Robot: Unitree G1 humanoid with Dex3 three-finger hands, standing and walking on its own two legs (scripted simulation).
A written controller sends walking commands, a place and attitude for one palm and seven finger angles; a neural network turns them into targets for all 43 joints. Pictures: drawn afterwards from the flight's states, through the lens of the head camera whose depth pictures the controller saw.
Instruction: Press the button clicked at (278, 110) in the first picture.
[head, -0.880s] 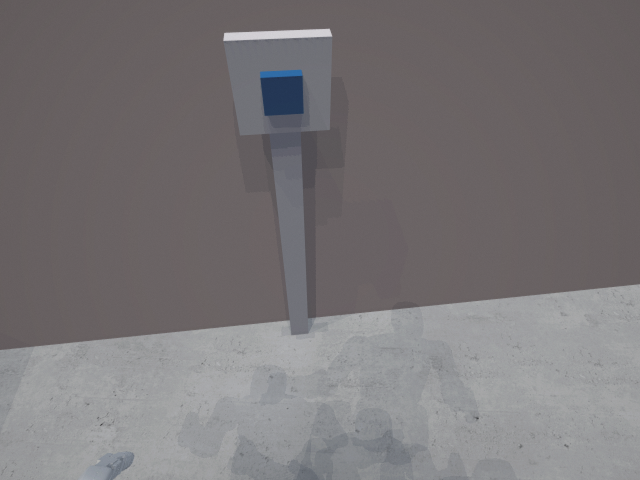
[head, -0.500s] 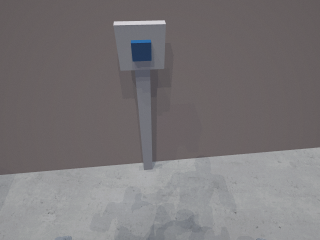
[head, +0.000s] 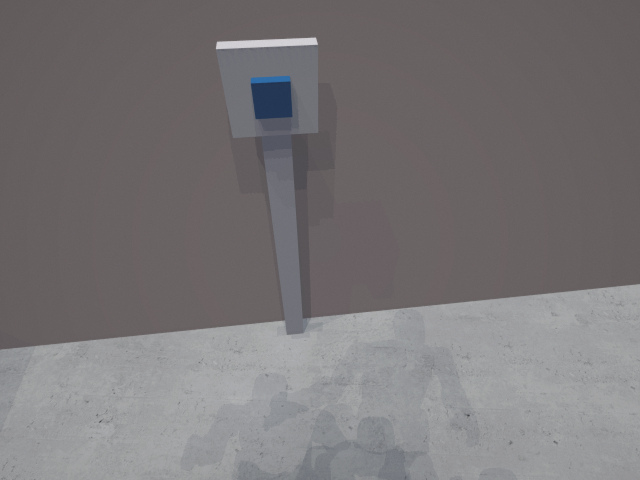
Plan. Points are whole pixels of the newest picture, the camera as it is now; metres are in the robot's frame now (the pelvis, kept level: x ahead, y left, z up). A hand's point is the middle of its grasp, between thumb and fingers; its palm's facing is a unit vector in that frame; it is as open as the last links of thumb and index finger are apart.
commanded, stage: stand and wait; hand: left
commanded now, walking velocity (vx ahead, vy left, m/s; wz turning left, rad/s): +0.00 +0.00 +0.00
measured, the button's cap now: (272, 96) +0.69 +0.13 +0.14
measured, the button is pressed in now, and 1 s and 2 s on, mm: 0 0 0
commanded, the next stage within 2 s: look at it before walking up in 0.10 s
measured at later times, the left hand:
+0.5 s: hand out of the picture +0.07 +0.24 -0.16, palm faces -0.03 -0.95 -0.32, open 7.4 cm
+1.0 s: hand out of the picture +0.07 +0.24 -0.16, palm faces +0.01 -0.95 -0.32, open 7.4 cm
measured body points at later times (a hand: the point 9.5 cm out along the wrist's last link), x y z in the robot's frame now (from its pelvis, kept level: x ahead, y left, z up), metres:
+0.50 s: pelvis +0.00 +0.00 +0.00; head +0.00 +0.00 +0.45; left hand +0.07 +0.29 -0.13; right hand +0.07 -0.29 -0.14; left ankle -0.01 +0.12 -0.75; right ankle +0.00 -0.12 -0.75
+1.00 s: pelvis +0.00 +0.00 +0.00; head +0.01 +0.00 +0.45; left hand +0.06 +0.29 -0.14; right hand +0.07 -0.28 -0.14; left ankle -0.01 +0.12 -0.75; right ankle +0.00 -0.12 -0.75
